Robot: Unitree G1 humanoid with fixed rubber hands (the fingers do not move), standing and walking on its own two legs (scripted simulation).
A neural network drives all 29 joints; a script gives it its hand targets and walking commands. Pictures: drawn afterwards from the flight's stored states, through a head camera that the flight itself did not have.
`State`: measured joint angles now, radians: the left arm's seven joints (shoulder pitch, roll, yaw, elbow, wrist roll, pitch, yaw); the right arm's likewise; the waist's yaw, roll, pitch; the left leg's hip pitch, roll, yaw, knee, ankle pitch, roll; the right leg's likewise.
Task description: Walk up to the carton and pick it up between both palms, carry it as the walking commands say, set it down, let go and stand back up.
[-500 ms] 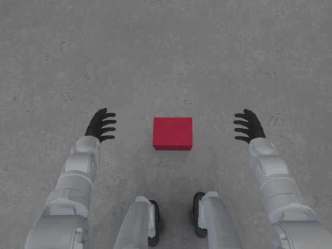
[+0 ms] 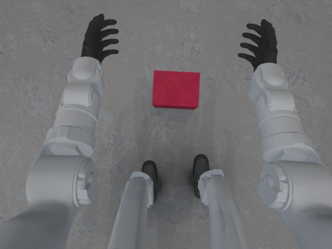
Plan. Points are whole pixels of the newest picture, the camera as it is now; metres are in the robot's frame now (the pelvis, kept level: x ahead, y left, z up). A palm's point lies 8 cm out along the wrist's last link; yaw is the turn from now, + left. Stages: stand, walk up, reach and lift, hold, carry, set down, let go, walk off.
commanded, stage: reach and lift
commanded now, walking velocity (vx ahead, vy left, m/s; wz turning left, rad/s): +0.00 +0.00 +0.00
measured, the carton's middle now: (175, 91) +0.52 -0.01 -0.60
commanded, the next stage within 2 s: none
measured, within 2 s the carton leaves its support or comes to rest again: neither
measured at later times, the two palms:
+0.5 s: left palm (115, 70) +0.52 +0.16 -0.23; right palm (242, 78) +0.49 -0.18 -0.25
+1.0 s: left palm (123, 83) +0.51 +0.17 -0.38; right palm (227, 89) +0.49 -0.18 -0.39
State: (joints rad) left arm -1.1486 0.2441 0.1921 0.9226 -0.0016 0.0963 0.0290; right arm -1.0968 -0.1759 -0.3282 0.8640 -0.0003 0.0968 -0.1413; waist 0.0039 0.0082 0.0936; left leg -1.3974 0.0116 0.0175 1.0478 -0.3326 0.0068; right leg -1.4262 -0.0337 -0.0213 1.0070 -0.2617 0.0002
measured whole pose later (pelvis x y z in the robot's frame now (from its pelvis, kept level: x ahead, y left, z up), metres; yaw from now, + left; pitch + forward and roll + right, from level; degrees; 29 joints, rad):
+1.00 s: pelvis -0.04 +0.00 -0.21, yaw +0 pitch +44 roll -2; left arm -1.44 0.34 0.17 1.07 -0.08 0.12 0.08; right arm -1.37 -0.24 -0.34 1.04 0.00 0.08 -0.13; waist -0.02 0.01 0.24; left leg -2.10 -0.01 -0.03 1.88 -0.54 0.00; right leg -2.11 -0.03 -0.02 1.82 -0.47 0.00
